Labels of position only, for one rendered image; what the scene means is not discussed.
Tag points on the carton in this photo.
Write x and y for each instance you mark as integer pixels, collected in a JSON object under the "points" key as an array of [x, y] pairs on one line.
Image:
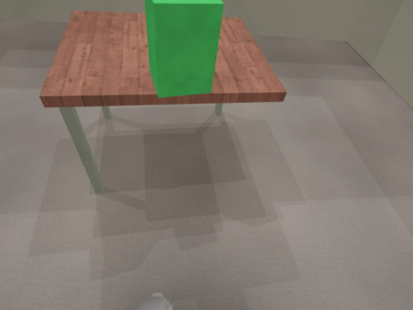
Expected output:
{"points": [[183, 37]]}

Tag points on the table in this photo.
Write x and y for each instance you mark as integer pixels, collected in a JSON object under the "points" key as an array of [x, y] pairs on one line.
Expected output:
{"points": [[102, 60]]}

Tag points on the robot left thigh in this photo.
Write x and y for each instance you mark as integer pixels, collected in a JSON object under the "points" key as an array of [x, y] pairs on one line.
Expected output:
{"points": [[155, 303]]}

